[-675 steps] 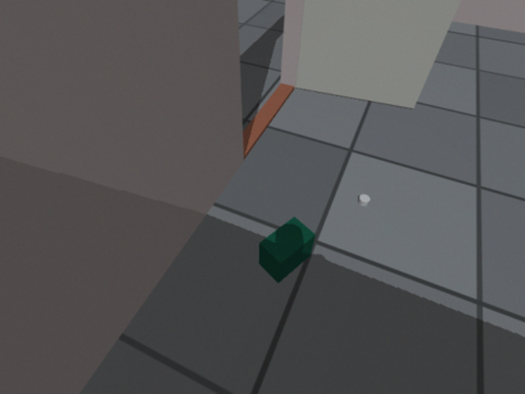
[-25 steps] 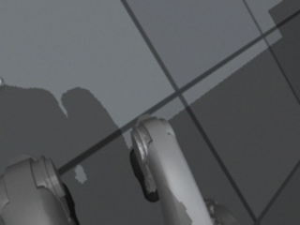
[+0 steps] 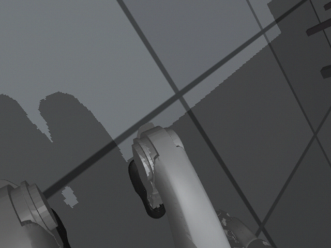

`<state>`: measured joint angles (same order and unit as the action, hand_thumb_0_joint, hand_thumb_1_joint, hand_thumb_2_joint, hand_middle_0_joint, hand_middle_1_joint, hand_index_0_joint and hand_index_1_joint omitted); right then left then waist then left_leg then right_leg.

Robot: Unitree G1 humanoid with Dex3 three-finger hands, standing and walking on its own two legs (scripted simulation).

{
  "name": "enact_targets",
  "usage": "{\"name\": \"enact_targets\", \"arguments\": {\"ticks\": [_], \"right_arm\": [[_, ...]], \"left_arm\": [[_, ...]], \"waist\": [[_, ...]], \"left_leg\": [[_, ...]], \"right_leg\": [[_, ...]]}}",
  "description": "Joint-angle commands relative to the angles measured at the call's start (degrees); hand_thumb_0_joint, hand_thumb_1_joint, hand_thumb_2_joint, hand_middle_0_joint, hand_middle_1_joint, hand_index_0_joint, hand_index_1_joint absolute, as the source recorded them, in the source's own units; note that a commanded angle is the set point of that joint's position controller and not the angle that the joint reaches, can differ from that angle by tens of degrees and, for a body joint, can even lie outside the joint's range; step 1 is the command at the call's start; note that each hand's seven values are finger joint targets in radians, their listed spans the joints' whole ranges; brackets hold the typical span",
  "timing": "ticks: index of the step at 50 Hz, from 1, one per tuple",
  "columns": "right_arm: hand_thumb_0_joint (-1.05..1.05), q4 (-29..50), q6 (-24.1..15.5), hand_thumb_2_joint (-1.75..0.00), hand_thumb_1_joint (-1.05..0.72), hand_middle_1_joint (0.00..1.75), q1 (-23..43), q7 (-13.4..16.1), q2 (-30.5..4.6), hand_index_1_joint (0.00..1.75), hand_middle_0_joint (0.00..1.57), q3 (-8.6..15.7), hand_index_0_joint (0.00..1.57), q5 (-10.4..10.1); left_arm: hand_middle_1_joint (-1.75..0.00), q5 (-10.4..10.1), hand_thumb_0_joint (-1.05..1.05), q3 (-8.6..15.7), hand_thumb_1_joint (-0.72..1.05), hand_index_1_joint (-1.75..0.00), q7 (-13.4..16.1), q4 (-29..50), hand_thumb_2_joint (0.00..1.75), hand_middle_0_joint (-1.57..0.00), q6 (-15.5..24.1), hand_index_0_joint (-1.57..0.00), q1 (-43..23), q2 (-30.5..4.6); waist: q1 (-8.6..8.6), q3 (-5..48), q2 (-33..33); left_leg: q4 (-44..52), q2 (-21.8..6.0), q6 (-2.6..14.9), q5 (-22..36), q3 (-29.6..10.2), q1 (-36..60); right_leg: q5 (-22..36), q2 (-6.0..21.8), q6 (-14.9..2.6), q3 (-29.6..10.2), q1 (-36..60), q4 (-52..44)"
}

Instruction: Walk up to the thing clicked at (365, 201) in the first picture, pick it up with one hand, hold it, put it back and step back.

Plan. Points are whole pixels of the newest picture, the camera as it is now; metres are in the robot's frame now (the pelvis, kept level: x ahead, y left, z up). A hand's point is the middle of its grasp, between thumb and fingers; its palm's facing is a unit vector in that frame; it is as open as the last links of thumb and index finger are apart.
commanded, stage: rest palm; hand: left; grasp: from above
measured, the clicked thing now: out of the picture +0.52 +0.29 -0.29
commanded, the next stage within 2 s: close in 1.08 s
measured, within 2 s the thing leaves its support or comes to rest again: neither
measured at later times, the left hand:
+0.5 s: hand out of the picture +0.50 +0.29 -0.24, palm faces -0.43 -0.12 -0.89, open 12.5 cm
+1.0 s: hand out of the picture +0.50 +0.28 -0.25, palm faces -0.43 -0.12 -0.90, open 13.1 cm
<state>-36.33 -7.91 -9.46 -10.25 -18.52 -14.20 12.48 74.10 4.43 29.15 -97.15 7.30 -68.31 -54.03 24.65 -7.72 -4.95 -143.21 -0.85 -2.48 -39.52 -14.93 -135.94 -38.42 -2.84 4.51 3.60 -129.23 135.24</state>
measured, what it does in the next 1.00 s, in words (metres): stands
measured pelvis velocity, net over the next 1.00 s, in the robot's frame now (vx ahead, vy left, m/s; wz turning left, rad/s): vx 0.00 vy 0.01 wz -0.06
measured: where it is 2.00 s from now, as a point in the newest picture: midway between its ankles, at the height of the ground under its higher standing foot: (109, 223)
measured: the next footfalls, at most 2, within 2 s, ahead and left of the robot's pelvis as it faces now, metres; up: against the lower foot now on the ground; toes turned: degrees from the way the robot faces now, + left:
none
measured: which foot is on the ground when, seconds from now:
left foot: down 0.00-1.00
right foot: down 0.00-1.00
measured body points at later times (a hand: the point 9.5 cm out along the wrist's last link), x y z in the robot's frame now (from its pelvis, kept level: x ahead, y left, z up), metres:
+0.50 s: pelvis +0.00 +0.01 +0.00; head +0.29 +0.11 +0.32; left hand +0.52 +0.29 -0.19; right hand +0.01 -0.24 -0.05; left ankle +0.06 +0.14 -0.28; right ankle +0.11 -0.14 -0.27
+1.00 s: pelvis +0.00 +0.01 +0.00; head +0.29 +0.13 +0.32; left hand +0.52 +0.29 -0.20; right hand +0.01 -0.23 -0.05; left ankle +0.06 +0.14 -0.28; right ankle +0.11 -0.14 -0.27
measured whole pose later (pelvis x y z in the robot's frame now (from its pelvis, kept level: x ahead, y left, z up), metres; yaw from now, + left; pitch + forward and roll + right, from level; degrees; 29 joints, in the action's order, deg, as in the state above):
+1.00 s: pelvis +0.00 +0.01 +0.00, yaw -4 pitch +28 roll -16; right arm -35.1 -12.1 -7.9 -13.6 -19.5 -21.2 15.4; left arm 72.6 2.1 34.2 -101.5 7.8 -68.9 -59.9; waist 26.7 -11.9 -7.9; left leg -145.3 -1.2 -1.0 -40.5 -17.7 -135.5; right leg -37.9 -3.5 4.8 6.2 -126.6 133.8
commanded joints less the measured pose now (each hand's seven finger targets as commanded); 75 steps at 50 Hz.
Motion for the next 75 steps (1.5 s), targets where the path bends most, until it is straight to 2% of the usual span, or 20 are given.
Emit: {"name": "enact_targets", "arguments": {"ticks": [1, 11, 16, 19, 21, 25, 27, 31, 36, 40, 43, 47, 50, 53, 57, 59, 61, 64, 73, 75], "right_arm": [[0.0, -0.9, -0.25, -0.9, -0.9, 0.3, -12.95, 0.16, -18.0, 0.3, 0.2, 4.27, 0.2, 0.61], [0.0, -1.03, -1.13, -0.9, -0.91, 0.3, -13.21, -0.48, -19.12, 0.3, 0.2, 2.46, 0.2, 1.32], [0.0, -0.79, -1.35, -0.9, -0.91, 0.3, -12.78, -0.91, -19.33, 0.3, 0.2, 2.03, 0.2, 2.05], [0.0, -0.8, -1.97, -0.9, -0.91, 0.3, -12.3, -1.26, -19.68, 0.3, 0.2, 1.98, 0.2, 2.01], [0.0, -0.75, -2.08, -0.9, -0.91, 0.3, -12.15, -1.57, -19.44, 0.3, 0.2, 1.41, 0.2, 2.07], [0.0, -1.36, -2.35, -0.9, -0.91, 0.3, -11.87, -1.78, -19.68, 0.3, 0.2, 1.08, 0.2, 2.17], [0.0, -0.84, -2.72, -0.9, -0.91, 0.3, -11.46, -2.04, -19.94, 0.3, 0.2, 1.19, 0.2, 2.39], [0.0, -1.03, -2.86, -0.91, -0.91, 0.3, -11.22, -2.08, -20.12, 0.3, 0.2, 0.89, 0.2, 2.27], [0.0, -0.94, -3.33, -0.91, -0.91, 0.3, -10.57, -2.54, -20.09, 0.3, 0.2, 0.03, 0.2, 2.54], [0.0, -0.18, -3.39, -0.91, -0.91, 0.3, -9.42, -2.54, -20.41, 0.3, 0.2, -0.55, 0.2, 2.57], [0.0, -0.72, -3.3, -0.91, -0.91, 0.3, -9.7, -2.57, -20.31, 0.3, 0.2, -0.77, 0.2, 2.5], [0.0, -0.46, -3.77, -0.91, -0.91, 0.3, -9.76, -3.08, -20.36, 0.3, 0.2, -1.52, 0.2, 2.99], [0.0, -0.72, -3.69, -0.91, -0.91, 0.3, -9.36, -2.98, -20.73, 0.3, 0.2, -1.51, 0.2, 2.48], [0.0, -0.73, -3.9, -0.91, -0.91, 0.3, -9.97, -3.5, -20.1, 0.3, 0.2, -1.97, 0.2, 3.0], [0.0, -0.76, -3.55, -0.91, -0.91, 0.3, -10.36, -3.4, -20.51, 0.3, 0.2, -1.96, 0.2, 2.83], [0.0, -0.79, -3.64, -0.91, -0.91, 0.3, -9.77, -3.31, -20.2, 0.3, 0.2, -2.01, 0.2, 2.87], [0.0, -0.23, -3.59, -0.9, -0.9, 0.3, -10.09, -3.07, -20.85, 0.3, 0.2, -2.07, 0.2, 2.93], [0.0, -0.48, -3.57, -0.9, -0.9, 0.3, -10.52, -2.87, -20.5, 0.3, 0.2, -2.55, 0.2, 2.68], [0.0, 0.01, -3.48, -0.9, -0.9, 0.3, -9.24, -2.23, -20.42, 0.3, 0.2, -3.01, 0.2, 2.83], [0.0, -0.96, -3.25, -0.9, -0.9, 0.3, -10.03, -2.05, -20.81, 0.3, 0.2, -2.7, 0.2, 2.5]], "left_arm": [[-0.95, -1.01, 0.0, 0.96, -0.22, -0.89, 2.68, 5.56, 0.76, -0.25, -0.16, -0.31, -16.34, -12.81], [-0.96, -1.37, 0.0, 1.5, -0.26, -0.92, 3.14, 6.77, 0.84, -0.25, 1.19, -0.29, -15.38, -16.25], [-0.95, -1.33, 0.0, 0.08, -0.29, -0.92, 3.9, 5.48, 0.84, -0.24, 1.23, -0.27, -15.43, -15.01], [-0.96, -1.17, 0.0, -0.31, -0.31, -0.92, 4.46, 6.27, 0.85, -0.22, 1.04, -0.25, -16.13, -14.56], [-0.96, -1.08, 0.0, -0.11, -0.31, -0.93, 4.88, 4.24, 0.87, -0.23, 0.89, -0.25, -14.81, -14.66], [-0.96, -1.29, 0.0, 0.33, -0.34, -0.95, 5.72, 3.87, 0.89, -0.21, 0.89, -0.23, -16.12, -15.58], [-0.98, -1.23, 0.0, -0.97, -0.35, -0.96, 5.68, 3.28, 0.89, -0.2, 0.61, -0.22, -15.58, -13.96], [-0.99, -1.31, 0.0, -0.57, -0.34, -0.97, 6.16, 2.95, 0.9, -0.21, 0.45, -0.23, -16.36, -14.66], [-1.01, -1.5, 0.0, -1.24, -0.37, -0.99, 6.43, 2.81, 0.92, -0.19, 0.69, -0.21, -16.14, -14.57], [-1.0, -1.67, 0.0, -2.12, -0.4, -0.99, 6.83, 2.32, 0.93, -0.17, 0.74, -0.18, -16.44, -14.92], [-1.04, -1.35, 0.0, -1.55, -0.43, -1.03, 7.36, 2.7, 0.97, -0.15, 0.62, -0.16, -17.06, -15.47], [-1.04, -1.9, 0.0, -2.69, -0.42, -1.04, 7.31, 2.26, 1.0, -0.16, 0.5, -0.16, -15.86, -14.09], [-1.05, -1.83, 0.0, -1.29, -0.42, -1.05, 7.72, 2.7, 1.0, -0.16, 0.37, -0.16, -16.87, -17.21], [-1.05, -1.91, 0.0, -1.43, -0.44, -1.05, 7.3, 3.13, 1.01, -0.15, 0.17, -0.15, -15.71, -15.58], [-1.06, -1.93, 0.0, -0.36, -0.44, -1.06, 7.07, 2.47, 1.03, -0.16, -0.24, -0.15, -15.77, -17.84], [-1.08, -2.85, 0.0, -1.2, -0.44, -1.08, 6.45, 1.54, 1.04, -0.15, -0.19, -0.15, -15.13, -16.02], [-1.03, -3.09, 0.0, -1.47, -0.42, -1.02, 6.26, 1.56, 0.95, -0.15, 0.11, -0.15, -15.14, -16.68], [-1.01, -3.23, 0.0, -1.32, -0.39, -1.0, 5.91, 2.5, 0.9, -0.15, 0.57, -0.16, -14.46, -17.63], [-0.95, -3.16, 0.0, -2.01, -0.32, -0.94, 6.73, 2.72, 0.86, -0.22, 1.16, -0.23, -14.17, -18.07], [-0.94, -3.0, 0.0, -0.3, -0.29, -0.93, 7.27, 4.47, 0.84, -0.23, 1.21, -0.25, -15.4, -20.05]], "waist": [[3.22, 38.2, 27.08], [3.57, 36.99, 28.58], [4.41, 34.95, 28.42], [4.36, 35.17, 31.84], [4.75, 33.85, 28.96], [4.85, 33.81, 29.86], [5.35, 33.36, 29.65], [5.51, 32.13, 30.23], [5.98, 32.35, 31.18], [6.56, 31.26, 30.58], [6.11, 32.05, 31.45], [7.2, 31.49, 31.41], [6.58, 31.25, 32.17], [6.66, 32.18, 32.31], [6.79, 31.51, 31.96], [6.7, 30.46, 30.41], [7.35, 30.85, 29.34], [6.92, 31.43, 29.46], [6.7, 30.77, 29.85], [6.29, 32.19, 31.2]], "left_leg": [[12.59, -1.21, 3.49, 11.89, 8.26, 29.41], [11.78, -1.61, 3.06, 13.33, 7.28, 29.94], [11.7, -1.75, 3.16, 11.53, 7.05, 28.9], [12.28, -1.99, 2.42, 13.09, 6.39, 32.49], [11.93, -1.9, 2.78, 12.83, 6.37, 30.35], [12.34, -2.22, 2.49, 13.01, 5.81, 31.07], [12.1, -2.06, 2.59, 12.66, 6.02, 30.9], [12.9, -2.23, 2.38, 11.44, 5.54, 30.53], [12.89, -2.46, 2.11, 12.88, 4.95, 31.81], [13.17, -2.5, 2.14, 10.73, 4.7, 30.99], [13.29, -2.77, 1.84, 12.04, 4.19, 31.71], [12.6, -2.93, 1.85, 13.84, 3.93, 32.65], [13.4, -3.11, 1.77, 12.45, 3.77, 31.64], [12.51, -3.06, 1.77, 14.46, 4.05, 32.29], [12.98, -2.97, 2.04, 13.03, 4.21, 30.82], [12.7, -2.95, 2.15, 11.44, 4.15, 29.86], [12.96, -2.91, 2.36, 10.72, 4.14, 29.51], [12.51, -2.9, 2.44, 11.97, 4.44, 29.84], [12.31, -3.1, 2.31, 11.21, 4.65, 29.85], [12.93, -3.26, 2.08, 12.39, 4.38, 30.65]], "right_leg": [[16.46, -1.4, -5.02, 9.89, 22.0, -11.66], [17.29, -1.72, -5.08, 10.94, 23.29, -11.33], [16.71, -2.07, -4.87, 11.3, 22.78, -11.58], [17.06, -1.98, -5.33, 12.05, 20.55, -10.78], [17.47, -2.1, -5.02, 12.03, 21.87, -11.07], [17.45, -2.16, -5.02, 12.19, 21.48, -11.31], [17.65, -2.15, -4.92, 12.2, 21.87, -11.03], [16.38, -2.02, -4.99, 12.52, 20.62, -11.28], [17.54, -2.05, -4.87, 12.79, 21.31, -10.83], [16.23, -2.31, -4.87, 12.78, 21.45, -11.56], [17.14, -2.13, -4.93, 12.92, 20.89, -11.06], [18.76, -2.11, -4.54, 13.23, 21.44, -10.75], [17.86, -2.16, -4.84, 12.8, 21.7, -11.19], [19.23, -1.97, -4.54, 13.11, 21.98, -10.74], [18.34, -2.05, -4.67, 12.81, 22.32, -11.51], [16.87, -2.17, -4.64, 13.05, 21.1, -11.6], [16.64, -2.37, -4.58, 12.99, 22.74, -12.39], [17.79, -2.17, -4.42, 12.59, 23.8, -12.28], [17.57, -2.43, -4.41, 12.93, 23.98, -12.57], [18.15, -2.17, -4.57, 12.88, 23.72, -12.41]]}}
